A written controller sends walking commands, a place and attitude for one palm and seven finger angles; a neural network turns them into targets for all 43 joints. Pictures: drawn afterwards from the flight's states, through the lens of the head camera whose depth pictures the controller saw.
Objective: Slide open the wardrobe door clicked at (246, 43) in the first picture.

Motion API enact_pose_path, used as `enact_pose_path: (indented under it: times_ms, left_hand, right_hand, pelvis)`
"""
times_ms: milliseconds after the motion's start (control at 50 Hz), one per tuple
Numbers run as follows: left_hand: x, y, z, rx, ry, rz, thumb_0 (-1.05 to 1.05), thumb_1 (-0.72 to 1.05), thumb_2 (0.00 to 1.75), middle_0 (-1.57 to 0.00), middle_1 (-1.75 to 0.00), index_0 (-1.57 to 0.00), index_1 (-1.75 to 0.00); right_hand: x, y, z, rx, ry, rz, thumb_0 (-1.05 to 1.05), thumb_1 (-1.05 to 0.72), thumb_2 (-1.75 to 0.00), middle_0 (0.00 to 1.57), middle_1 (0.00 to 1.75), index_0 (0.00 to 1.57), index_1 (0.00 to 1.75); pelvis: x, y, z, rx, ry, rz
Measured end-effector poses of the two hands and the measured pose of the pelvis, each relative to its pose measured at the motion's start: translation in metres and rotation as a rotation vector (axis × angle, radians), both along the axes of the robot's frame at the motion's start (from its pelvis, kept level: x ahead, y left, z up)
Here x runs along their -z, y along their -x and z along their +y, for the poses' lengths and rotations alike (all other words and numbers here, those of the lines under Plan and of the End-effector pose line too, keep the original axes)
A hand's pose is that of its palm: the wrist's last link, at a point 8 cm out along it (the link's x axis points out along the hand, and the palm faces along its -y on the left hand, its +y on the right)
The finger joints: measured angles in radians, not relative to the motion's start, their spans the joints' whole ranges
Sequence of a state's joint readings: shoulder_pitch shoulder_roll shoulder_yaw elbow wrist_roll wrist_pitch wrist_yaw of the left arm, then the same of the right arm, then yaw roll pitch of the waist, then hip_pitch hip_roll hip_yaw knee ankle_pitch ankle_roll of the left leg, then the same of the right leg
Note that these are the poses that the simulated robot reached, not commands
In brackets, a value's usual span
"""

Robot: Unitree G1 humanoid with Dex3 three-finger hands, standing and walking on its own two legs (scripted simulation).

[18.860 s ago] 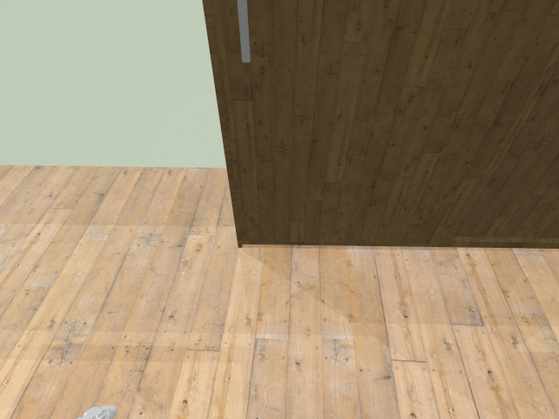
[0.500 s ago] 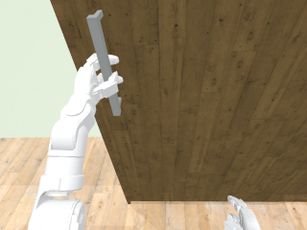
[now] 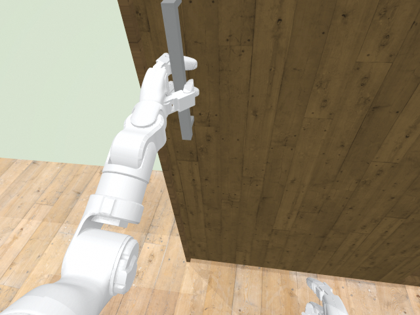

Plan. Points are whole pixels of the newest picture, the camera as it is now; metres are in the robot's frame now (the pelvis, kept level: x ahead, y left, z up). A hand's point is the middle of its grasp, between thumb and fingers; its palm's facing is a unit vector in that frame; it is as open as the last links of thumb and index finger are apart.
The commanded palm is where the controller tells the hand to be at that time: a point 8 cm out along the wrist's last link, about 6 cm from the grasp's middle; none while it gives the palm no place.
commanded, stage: tug the door sideways, standing still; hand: left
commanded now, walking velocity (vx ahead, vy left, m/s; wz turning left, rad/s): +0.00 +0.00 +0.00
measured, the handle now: (182, 76) +0.48 +0.10 +0.24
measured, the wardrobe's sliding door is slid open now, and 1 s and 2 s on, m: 0.01 0.08 0.36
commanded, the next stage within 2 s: step sideways, sliding the door along in 0.14 s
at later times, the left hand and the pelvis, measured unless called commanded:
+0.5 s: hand (211, 100) +0.42 +0.04 +0.22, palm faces -0.07 -0.99 -0.10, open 6.1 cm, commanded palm +0.41 +0.07 +0.24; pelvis -0.02 -0.01 -0.01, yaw -4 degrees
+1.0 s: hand (229, 98) +0.44 +0.00 +0.22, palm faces +0.01 -1.00 -0.01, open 5.7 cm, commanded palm +0.42 -0.01 +0.21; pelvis +0.02 -0.12 +0.00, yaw +0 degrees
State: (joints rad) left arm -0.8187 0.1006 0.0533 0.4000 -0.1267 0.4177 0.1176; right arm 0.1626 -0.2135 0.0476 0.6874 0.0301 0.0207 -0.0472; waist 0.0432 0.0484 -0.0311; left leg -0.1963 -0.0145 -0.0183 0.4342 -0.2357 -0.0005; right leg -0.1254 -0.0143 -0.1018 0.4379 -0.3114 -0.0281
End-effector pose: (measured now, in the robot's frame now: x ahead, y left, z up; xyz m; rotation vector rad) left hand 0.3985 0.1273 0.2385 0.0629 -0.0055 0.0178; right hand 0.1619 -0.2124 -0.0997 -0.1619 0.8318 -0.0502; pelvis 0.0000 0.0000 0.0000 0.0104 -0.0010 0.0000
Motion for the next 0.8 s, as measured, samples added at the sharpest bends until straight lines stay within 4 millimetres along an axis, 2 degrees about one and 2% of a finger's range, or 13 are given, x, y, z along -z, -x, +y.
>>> enact_pose_path:
  times_ms: [260,360,440,520,600,660,760,800]
  left_hand:
    - [0.000,0.001,-0.020,0.031,-0.001,0.001,0.00,0.79,0.80,-0.32,-1.35,-0.24,-1.40]
    - [0.007,-0.004,-0.023,0.094,-0.041,-0.124,-0.01,0.73,0.80,-0.36,-1.36,-0.26,-1.40]
    - [0.012,-0.008,-0.029,0.106,-0.037,-0.206,-0.03,0.71,0.82,-0.40,-1.38,-0.26,-1.39]
    - [0.015,-0.010,-0.035,0.100,-0.028,-0.252,-0.04,0.70,0.83,-0.43,-1.39,-0.27,-1.38]
    - [0.018,-0.012,-0.042,0.072,-0.035,-0.316,-0.05,0.69,0.84,-0.44,-1.39,-0.29,-1.39]
    - [0.020,-0.014,-0.047,0.057,-0.022,-0.349,-0.05,0.70,0.85,-0.45,-1.39,-0.30,-1.39]
    - [0.022,-0.017,-0.052,0.061,-0.004,-0.395,-0.05,0.69,0.86,-0.45,-1.40,-0.32,-1.39]
    - [0.024,-0.020,-0.054,0.069,0.015,-0.432,-0.05,0.70,0.86,-0.45,-1.40,-0.33,-1.39]
  right_hand:
    - [0.014,0.061,-0.004,0.040,0.017,0.075,0.01,-0.90,-0.90,0.20,0.30,0.20,0.29]
    - [0.016,0.075,-0.012,0.129,0.032,0.059,0.01,-0.90,-0.90,0.20,0.30,0.20,0.30]
    - [0.021,0.086,-0.021,0.194,0.035,0.069,0.01,-0.90,-0.90,0.20,0.30,0.20,0.30]
    - [0.028,0.093,-0.032,0.178,0.030,0.141,0.01,-0.90,-0.90,0.20,0.30,0.20,0.29]
    - [0.041,0.087,-0.054,0.154,0.033,0.175,0.01,-0.90,-0.90,0.20,0.30,0.20,0.30]
    - [0.041,0.074,-0.075,0.150,0.071,0.189,0.01,-0.90,-0.90,0.20,0.30,0.20,0.30]
    - [0.026,0.036,-0.098,0.092,0.145,0.172,0.01,-0.90,-0.90,0.20,0.30,0.20,0.29]
    - [0.023,0.016,-0.103,0.071,0.169,0.128,0.01,-0.90,-0.90,0.20,0.30,0.20,0.29]
  pelvis:
    - [0.001,0.021,0.007,0.001,0.008,0.003]
    - [0.004,0.025,0.009,0.054,0.006,0.012]
    - [0.007,0.025,0.001,0.077,-0.001,0.009]
    - [0.007,0.022,-0.017,0.074,0.015,-0.005]
    - [0.019,0.018,-0.042,0.073,0.025,-0.021]
    - [0.018,0.013,-0.052,0.036,0.029,-0.026]
    - [0.012,0.001,-0.062,0.008,0.004,-0.015]
    - [0.019,-0.005,-0.065,0.008,0.011,-0.002]
